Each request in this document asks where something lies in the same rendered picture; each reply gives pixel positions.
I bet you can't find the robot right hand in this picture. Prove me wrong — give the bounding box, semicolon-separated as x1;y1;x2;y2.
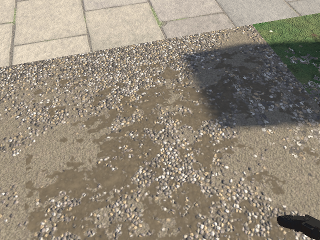
277;214;320;240

